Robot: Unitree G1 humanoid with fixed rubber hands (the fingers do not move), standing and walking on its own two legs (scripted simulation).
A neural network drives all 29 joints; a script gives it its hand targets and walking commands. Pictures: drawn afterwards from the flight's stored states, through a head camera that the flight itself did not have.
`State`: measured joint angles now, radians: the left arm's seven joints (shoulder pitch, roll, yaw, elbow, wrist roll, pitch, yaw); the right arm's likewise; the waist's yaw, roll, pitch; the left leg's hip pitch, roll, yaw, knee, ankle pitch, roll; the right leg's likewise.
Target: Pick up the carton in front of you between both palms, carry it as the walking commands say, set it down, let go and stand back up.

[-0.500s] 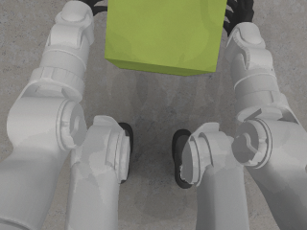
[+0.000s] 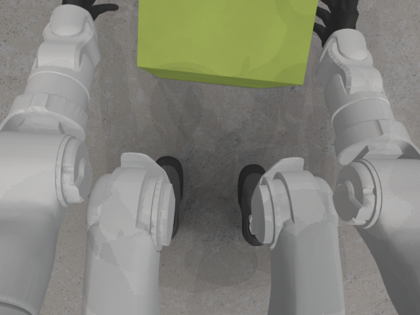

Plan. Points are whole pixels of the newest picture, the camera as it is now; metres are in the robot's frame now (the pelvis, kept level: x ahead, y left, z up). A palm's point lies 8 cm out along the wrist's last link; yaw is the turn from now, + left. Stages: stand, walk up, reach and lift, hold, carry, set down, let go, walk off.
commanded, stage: set down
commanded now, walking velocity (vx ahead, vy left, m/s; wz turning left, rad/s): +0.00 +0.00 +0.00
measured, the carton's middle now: (220, 17) +0.53 +0.02 -0.24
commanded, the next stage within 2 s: let go in 1.16 s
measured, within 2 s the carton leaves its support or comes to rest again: neither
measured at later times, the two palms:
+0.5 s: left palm out of the picture +0.54 +0.23 -0.05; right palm out of the picture +0.53 -0.14 -0.04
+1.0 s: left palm out of the picture +0.54 +0.24 +0.09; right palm out of the picture +0.53 -0.16 +0.10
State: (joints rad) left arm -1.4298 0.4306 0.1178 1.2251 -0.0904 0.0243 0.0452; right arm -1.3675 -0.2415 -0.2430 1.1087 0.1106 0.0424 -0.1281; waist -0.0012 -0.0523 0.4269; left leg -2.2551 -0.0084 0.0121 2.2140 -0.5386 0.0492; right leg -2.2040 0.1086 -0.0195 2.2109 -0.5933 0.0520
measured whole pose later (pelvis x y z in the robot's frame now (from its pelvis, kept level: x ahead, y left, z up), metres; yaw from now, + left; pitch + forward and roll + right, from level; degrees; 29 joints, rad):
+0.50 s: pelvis +0.01 +0.00 +0.07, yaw +0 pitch +41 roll -4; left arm -1.30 0.43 0.14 1.06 -0.10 0.12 0.00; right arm -1.18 -0.17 -0.24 0.86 0.11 0.14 -0.18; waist -0.02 -0.03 0.10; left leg -2.18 -0.03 -0.02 1.97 -0.52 0.02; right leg -2.12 0.09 -0.02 1.97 -0.57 0.03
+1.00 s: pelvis +0.03 +0.00 +0.20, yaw +1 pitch +47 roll -3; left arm -1.14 0.38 0.23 0.88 -0.02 0.17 -0.05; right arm -1.00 -0.16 -0.29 0.66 0.05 0.17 -0.13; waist -0.02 -0.01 -0.05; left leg -1.88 -0.04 -0.02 1.47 -0.41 0.02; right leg -1.83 0.08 0.01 1.46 -0.45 0.02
